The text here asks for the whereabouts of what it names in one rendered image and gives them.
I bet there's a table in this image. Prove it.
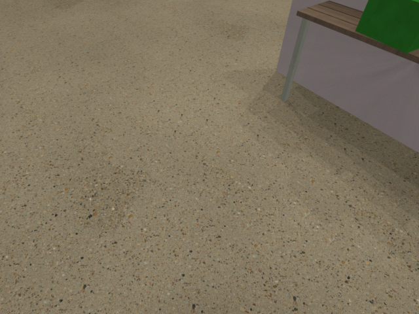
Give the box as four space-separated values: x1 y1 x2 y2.
281 1 419 101

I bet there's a carton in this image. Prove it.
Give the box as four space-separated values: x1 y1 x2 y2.
355 0 419 53

